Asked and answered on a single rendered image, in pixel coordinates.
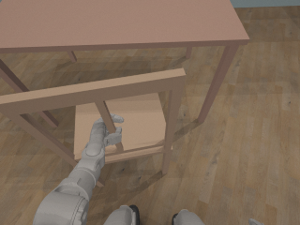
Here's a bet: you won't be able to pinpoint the robot right thigh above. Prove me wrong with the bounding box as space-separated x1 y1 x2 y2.
173 212 204 225

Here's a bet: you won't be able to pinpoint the robot left thigh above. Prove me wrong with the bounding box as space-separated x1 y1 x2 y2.
103 208 137 225

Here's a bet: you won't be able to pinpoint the left robot forearm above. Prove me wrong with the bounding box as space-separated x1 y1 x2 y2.
32 140 105 225

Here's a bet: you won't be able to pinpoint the table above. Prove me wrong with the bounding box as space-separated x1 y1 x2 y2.
0 0 249 128

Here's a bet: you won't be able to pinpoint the left robot upper arm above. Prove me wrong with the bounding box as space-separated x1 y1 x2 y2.
34 191 89 225

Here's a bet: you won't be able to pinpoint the chair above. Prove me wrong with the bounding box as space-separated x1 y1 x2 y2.
0 68 187 188

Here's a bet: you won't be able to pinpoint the robot thigh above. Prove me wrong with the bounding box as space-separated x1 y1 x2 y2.
173 212 204 225
103 208 137 225

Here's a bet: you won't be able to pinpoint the robot left hand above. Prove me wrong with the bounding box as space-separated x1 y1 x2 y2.
89 113 124 147

